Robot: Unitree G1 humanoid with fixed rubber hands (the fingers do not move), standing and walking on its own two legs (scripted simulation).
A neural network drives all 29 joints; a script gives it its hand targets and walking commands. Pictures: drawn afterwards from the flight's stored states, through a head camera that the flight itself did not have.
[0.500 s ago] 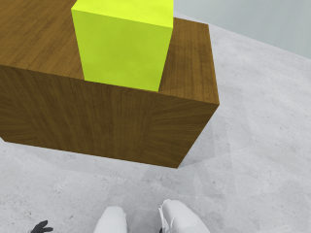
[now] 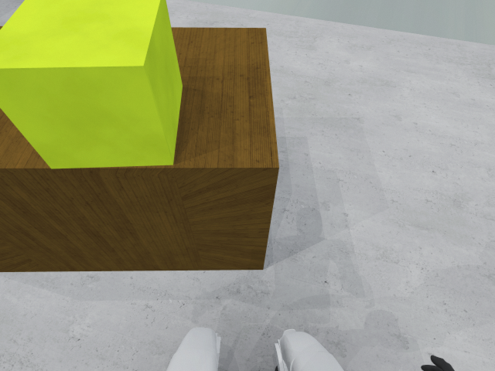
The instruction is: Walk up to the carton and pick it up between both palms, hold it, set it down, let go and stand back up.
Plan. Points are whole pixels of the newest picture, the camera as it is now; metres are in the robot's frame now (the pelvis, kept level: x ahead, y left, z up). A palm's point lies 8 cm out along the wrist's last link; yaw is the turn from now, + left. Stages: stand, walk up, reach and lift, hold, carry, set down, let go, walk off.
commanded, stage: walk up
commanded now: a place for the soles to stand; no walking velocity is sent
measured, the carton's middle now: (106, 80) +0.65 +0.33 +0.06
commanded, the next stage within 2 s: none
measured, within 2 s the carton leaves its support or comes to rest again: neither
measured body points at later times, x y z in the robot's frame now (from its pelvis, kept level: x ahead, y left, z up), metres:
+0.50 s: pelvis -0.01 +0.00 +0.01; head +0.02 +0.01 +0.46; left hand +0.13 +0.31 -0.11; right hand +0.09 -0.31 -0.10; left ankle +0.04 +0.16 -0.68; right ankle +0.04 -0.14 -0.68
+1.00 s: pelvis -0.05 +0.00 +0.01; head -0.03 +0.01 +0.46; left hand +0.04 +0.31 -0.11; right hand +0.05 -0.30 -0.10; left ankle +0.04 +0.16 -0.68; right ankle +0.04 -0.14 -0.68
